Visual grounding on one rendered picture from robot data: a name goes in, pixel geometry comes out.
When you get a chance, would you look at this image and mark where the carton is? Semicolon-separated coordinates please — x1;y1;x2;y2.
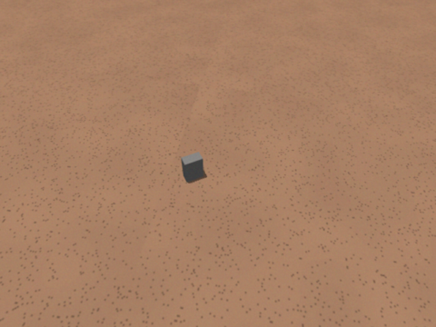
181;152;204;182

